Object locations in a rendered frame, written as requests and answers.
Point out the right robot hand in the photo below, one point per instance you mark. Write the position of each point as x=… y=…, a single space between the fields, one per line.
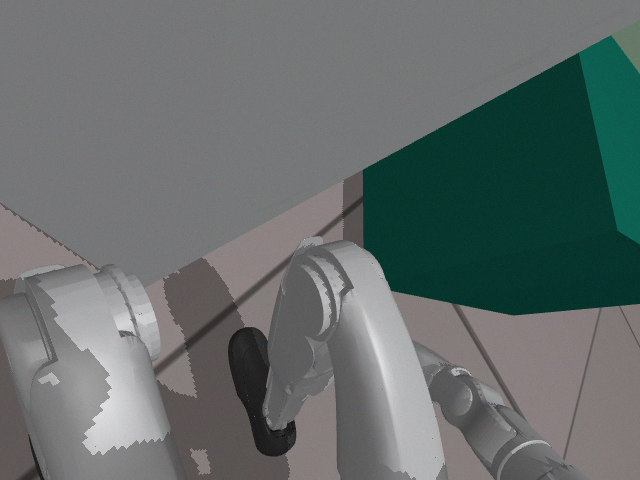
x=431 y=362

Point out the right robot arm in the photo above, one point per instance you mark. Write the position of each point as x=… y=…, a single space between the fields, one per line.
x=508 y=447

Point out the left robot foot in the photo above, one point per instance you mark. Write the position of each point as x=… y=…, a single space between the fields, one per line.
x=36 y=462

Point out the right robot foot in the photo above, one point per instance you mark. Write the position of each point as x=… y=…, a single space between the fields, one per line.
x=249 y=365

